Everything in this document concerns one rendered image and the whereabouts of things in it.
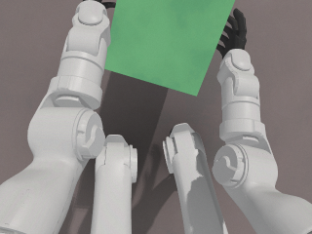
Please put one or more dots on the right robot hand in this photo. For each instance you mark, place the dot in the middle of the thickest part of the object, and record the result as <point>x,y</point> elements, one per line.
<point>236,35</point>

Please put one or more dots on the left robot forearm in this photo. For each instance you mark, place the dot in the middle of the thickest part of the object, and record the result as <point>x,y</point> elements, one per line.
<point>82,61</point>

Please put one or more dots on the right robot upper arm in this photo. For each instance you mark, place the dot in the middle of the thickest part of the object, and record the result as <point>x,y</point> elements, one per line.
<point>248,175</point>

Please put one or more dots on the right robot forearm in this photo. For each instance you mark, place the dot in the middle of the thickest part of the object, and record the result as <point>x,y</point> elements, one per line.
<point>240,102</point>

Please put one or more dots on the left robot upper arm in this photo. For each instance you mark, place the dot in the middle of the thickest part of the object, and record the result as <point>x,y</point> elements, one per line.
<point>62,141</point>

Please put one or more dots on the left robot shin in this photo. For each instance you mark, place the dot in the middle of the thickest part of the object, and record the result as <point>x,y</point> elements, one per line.
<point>100,159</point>

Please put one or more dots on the robot shin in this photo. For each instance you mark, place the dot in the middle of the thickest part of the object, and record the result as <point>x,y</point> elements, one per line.
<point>100,159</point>
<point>197,141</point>

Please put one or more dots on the right robot shin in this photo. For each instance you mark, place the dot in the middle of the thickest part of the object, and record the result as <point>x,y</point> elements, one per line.
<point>197,141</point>

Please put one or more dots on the carton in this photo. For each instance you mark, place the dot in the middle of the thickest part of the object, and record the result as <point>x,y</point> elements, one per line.
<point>169,43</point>

